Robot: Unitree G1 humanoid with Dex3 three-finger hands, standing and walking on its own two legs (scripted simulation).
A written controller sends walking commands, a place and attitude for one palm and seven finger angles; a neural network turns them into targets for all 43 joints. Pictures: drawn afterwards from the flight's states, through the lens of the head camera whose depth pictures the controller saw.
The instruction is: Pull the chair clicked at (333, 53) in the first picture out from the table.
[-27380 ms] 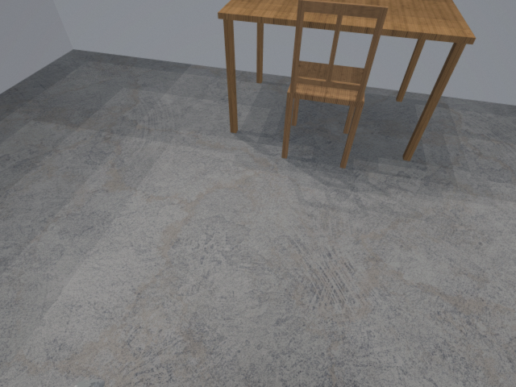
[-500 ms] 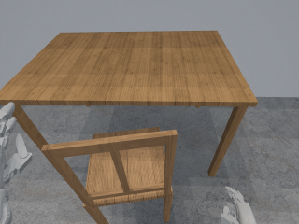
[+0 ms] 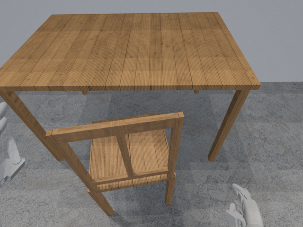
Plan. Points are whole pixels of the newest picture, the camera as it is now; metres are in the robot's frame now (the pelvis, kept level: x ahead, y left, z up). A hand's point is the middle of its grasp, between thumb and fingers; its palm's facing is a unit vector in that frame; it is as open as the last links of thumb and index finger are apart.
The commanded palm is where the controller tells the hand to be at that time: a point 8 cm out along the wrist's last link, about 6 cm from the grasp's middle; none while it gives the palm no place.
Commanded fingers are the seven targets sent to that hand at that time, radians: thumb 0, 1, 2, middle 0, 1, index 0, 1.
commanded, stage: step back with the hand held close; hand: left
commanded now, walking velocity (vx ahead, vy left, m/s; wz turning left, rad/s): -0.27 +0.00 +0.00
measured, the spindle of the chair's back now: (126, 157) +0.35 +0.12 -0.10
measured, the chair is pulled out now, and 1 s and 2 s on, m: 0.16 0.16 0.16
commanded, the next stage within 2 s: stop stepping back and stand still in 1.08 s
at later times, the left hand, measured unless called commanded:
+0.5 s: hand (13, 171) +0.18 +0.26 +0.17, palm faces +0.44 -0.75 -0.49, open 7.4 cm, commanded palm +0.11 +0.30 +0.18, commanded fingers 0.00 0.90 0.90 -0.20 -0.30 -0.20 -0.30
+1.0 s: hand out of the picture +0.11 +0.28 +0.18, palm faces +0.50 -0.76 -0.42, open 7.4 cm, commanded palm +0.06 +0.30 +0.18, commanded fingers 0.00 0.90 0.90 -0.20 -0.30 -0.20 -0.30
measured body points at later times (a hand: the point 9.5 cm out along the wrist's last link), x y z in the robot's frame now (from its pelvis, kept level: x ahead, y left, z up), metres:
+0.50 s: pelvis -0.03 +0.00 -0.01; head -0.01 +0.01 +0.44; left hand +0.15 +0.30 +0.20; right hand +0.15 -0.25 -0.08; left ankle +0.04 +0.10 -0.73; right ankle +0.06 -0.12 -0.73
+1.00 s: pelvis -0.08 +0.00 +0.00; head -0.07 +0.03 +0.45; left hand +0.08 +0.32 +0.20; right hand +0.11 -0.23 -0.07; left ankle +0.01 +0.10 -0.73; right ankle -0.15 -0.13 -0.70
